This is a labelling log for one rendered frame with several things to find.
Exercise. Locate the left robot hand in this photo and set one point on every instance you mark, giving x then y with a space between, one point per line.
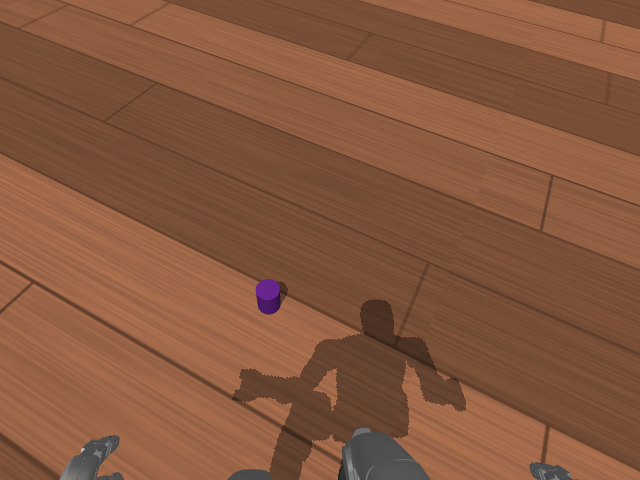
85 466

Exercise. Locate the can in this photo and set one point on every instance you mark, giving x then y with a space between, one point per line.
268 296

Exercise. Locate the right robot hand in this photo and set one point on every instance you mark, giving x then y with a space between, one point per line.
543 471

